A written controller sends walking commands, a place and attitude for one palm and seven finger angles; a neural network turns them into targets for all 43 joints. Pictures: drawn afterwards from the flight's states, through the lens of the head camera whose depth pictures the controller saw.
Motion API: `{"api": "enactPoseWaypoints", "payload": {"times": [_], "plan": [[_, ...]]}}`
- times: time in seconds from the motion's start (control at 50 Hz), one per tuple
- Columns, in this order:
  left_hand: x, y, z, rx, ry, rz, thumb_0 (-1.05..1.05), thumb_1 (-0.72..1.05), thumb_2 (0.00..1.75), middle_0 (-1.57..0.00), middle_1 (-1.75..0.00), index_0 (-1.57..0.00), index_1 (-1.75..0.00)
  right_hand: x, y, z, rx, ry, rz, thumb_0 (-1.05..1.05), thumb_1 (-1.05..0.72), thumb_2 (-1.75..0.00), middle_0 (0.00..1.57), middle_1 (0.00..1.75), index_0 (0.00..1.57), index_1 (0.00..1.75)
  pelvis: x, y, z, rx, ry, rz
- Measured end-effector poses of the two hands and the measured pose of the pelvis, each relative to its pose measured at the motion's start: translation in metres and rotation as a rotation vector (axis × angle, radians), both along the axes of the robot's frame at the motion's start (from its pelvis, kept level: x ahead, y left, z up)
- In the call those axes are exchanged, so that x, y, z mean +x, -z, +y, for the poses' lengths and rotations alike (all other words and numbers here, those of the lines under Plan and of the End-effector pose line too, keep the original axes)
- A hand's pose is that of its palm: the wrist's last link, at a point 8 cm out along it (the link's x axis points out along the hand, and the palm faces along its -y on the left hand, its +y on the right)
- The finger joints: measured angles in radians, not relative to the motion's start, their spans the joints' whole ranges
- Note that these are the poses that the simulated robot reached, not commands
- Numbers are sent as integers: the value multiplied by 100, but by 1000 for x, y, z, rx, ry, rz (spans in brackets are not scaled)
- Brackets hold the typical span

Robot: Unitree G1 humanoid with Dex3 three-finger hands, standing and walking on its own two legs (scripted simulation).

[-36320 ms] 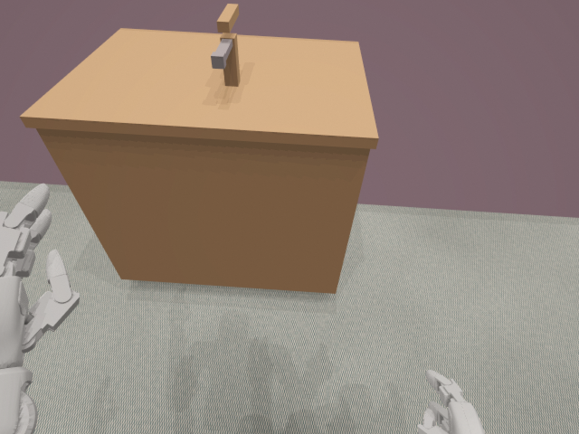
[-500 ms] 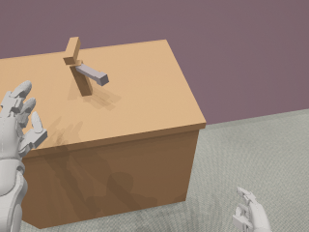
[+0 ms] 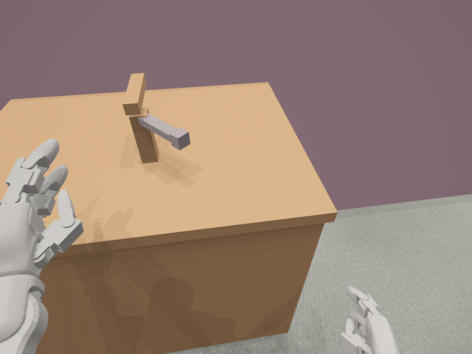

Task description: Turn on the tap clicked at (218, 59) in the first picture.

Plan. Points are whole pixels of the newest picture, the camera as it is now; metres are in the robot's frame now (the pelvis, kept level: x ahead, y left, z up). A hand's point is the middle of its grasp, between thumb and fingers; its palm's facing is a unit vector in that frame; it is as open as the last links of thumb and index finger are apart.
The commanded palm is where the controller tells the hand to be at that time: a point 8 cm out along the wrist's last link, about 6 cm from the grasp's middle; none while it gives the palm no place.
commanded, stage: turn the palm inward beside the body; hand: left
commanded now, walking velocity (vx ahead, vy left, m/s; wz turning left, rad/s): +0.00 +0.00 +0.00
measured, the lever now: (180, 138) +0.44 +0.18 +0.16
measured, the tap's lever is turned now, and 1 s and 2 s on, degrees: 41 41 41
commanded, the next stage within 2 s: reach beside the lever's end, fingers flat in 1.08 s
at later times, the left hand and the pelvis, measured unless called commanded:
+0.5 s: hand (63, 233) +0.17 +0.23 +0.21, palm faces +0.47 -0.87 -0.15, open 7.4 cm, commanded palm +0.11 +0.26 +0.22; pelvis -0.01 -0.01 +0.00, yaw +0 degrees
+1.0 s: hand (95, 244) +0.17 +0.19 +0.21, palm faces +0.48 -0.86 -0.14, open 7.4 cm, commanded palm +0.10 +0.23 +0.22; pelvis -0.02 -0.04 +0.00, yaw +1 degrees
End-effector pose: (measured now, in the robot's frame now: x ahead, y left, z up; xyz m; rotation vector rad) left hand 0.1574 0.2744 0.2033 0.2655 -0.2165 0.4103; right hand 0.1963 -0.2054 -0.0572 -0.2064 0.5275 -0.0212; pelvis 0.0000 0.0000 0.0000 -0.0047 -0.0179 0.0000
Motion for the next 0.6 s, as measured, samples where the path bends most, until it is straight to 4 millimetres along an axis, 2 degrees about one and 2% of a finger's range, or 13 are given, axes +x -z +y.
{"api": "enactPoseWaypoints", "payload": {"times": [0.12, 0.22, 0.3, 0.46, 0.6], "plan": [[-2, -8, 10, -21, -40, 11, 2, 90, 90, -21, -30, -20, -31, 6, -5, 16, 25, -20, -12, 1, -90, -90, 20, 30, 21, 30, -1, -2, 6, -3, 3, -8], [-8, -5, 10, -56, -49, 57, 2, 90, 90, -21, -30, -20, -30, 6, -5, 19, 26, -26, -2, 1, -90, -90, 20, 30, 21, 30, -4, -3, 7, -2, 3, -15], [-14, -4, 4, -70, -43, 63, 2, 90, 90, -21, -30, -20, -30, 3, -5, 15, 19, -26, 2, 1, -90, -90, 20, 30, 21, 30, -7, -4, 5, 1, 1, -22], [-26, -15, -5, -78, -66, 27, 2, 90, 90, -21, -30, -20, -30, -2, -5, 2, 19, -14, -2, 1, -90, -90, 20, 30, 21, 30, -13, -4, -6, 5, -3, -38], [-30, -13, -20, -116, -65, 72, 2, 90, 90, -21, -30, -20, -30, -3, -6, -13, 34, -1, -19, 1, -90, -90, 20, 30, 20, 30, -18, -5, -19, 10, -6, -51]]}}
